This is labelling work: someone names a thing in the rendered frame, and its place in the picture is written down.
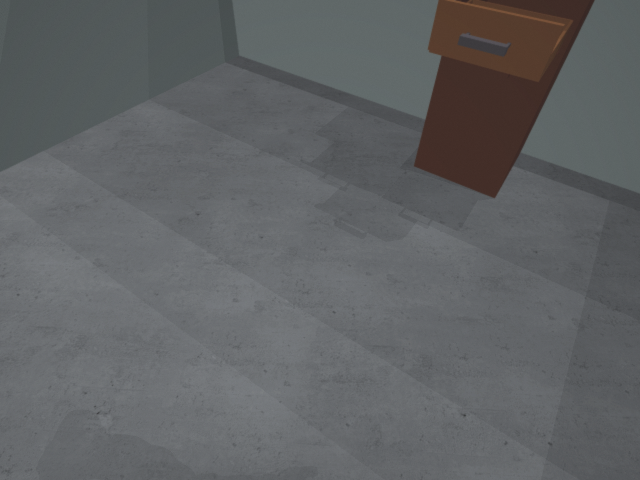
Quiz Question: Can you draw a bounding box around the cabinet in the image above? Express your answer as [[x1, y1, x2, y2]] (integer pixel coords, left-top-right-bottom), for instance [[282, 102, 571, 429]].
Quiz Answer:
[[414, 0, 595, 198]]

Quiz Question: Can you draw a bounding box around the drawer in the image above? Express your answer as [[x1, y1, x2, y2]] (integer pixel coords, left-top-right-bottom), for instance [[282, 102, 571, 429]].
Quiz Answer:
[[428, 0, 573, 82]]

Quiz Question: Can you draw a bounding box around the handle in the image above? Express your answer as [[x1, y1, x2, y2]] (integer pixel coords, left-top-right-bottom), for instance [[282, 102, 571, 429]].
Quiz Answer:
[[457, 32, 511, 57], [470, 64, 510, 79]]

